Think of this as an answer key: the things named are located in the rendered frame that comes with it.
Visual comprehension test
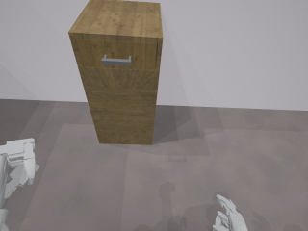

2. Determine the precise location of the drawer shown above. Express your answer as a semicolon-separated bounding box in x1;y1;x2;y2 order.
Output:
76;38;157;70

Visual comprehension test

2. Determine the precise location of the robot left hand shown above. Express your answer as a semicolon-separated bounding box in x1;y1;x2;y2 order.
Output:
0;138;39;209

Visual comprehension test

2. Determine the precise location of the handle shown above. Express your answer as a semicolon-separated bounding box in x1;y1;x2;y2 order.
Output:
101;54;132;66

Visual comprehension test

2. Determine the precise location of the cabinet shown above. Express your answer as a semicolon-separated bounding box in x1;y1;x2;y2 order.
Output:
68;0;164;145

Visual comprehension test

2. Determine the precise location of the robot left forearm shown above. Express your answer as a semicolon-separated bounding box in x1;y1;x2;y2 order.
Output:
0;209;11;231

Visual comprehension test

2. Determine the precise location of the robot right hand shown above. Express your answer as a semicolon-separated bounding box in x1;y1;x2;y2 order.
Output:
213;194;248;231

